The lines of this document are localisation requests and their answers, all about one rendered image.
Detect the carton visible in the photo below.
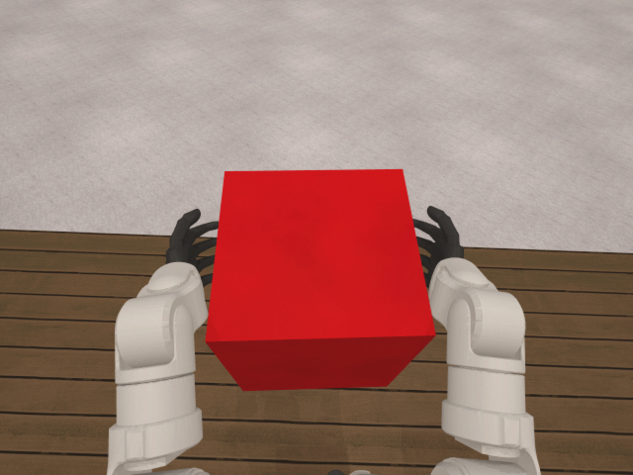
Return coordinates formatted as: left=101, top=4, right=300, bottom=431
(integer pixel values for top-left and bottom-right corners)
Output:
left=206, top=169, right=436, bottom=391

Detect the robot left forearm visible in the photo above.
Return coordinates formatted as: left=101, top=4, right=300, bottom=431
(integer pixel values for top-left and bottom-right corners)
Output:
left=107, top=262, right=209, bottom=475

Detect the robot left hand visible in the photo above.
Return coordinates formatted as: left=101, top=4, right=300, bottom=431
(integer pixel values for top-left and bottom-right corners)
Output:
left=165, top=209, right=219, bottom=287

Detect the robot right hand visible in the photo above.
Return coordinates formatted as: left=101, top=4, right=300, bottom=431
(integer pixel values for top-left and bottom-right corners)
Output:
left=412, top=206, right=464, bottom=290

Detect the robot right forearm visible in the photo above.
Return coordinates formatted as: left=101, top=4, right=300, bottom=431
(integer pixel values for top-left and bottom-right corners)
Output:
left=428, top=257, right=541, bottom=475

